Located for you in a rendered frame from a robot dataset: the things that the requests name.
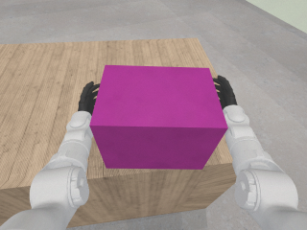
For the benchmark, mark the carton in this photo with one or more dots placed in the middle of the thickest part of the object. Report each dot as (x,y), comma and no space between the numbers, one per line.
(157,117)

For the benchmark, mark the robot left forearm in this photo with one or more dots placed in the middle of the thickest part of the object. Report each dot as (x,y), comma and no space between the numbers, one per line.
(75,146)

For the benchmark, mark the robot right forearm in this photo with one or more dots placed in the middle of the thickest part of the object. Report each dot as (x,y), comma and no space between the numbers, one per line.
(243,145)

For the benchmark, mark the left robot upper arm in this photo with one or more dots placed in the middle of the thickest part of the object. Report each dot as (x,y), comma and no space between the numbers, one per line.
(56,195)

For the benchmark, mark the pedestal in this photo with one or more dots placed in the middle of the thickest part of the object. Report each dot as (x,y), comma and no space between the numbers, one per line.
(40,89)

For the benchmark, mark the right robot upper arm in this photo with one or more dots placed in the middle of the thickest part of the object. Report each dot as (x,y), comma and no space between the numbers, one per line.
(270,198)

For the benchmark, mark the right robot hand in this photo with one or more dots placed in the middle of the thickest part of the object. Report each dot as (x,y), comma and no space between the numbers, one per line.
(226,95)

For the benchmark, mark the left robot hand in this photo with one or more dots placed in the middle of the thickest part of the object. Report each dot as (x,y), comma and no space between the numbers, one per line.
(87,100)

